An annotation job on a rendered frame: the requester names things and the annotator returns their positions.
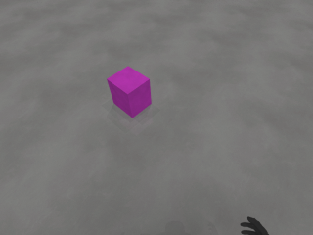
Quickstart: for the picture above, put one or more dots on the robot right hand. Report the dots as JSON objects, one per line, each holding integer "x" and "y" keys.
{"x": 255, "y": 225}

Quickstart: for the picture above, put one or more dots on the carton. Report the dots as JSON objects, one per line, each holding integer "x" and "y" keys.
{"x": 131, "y": 91}

